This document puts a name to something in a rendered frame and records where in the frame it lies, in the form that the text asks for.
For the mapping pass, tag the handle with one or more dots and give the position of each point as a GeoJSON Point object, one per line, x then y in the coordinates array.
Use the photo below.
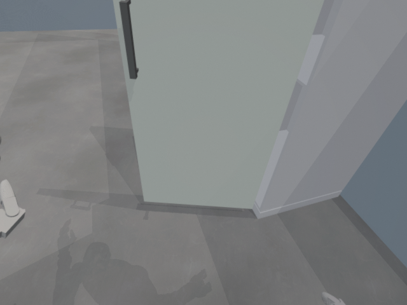
{"type": "Point", "coordinates": [129, 42]}

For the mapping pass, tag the fridge door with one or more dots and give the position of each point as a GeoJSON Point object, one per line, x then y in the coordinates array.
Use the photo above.
{"type": "Point", "coordinates": [215, 79]}

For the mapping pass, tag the robot left hand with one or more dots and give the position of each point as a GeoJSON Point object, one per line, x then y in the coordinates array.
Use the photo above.
{"type": "Point", "coordinates": [11, 215]}

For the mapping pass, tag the robot right hand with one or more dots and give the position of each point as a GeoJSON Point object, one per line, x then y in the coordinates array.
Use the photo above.
{"type": "Point", "coordinates": [328, 299]}

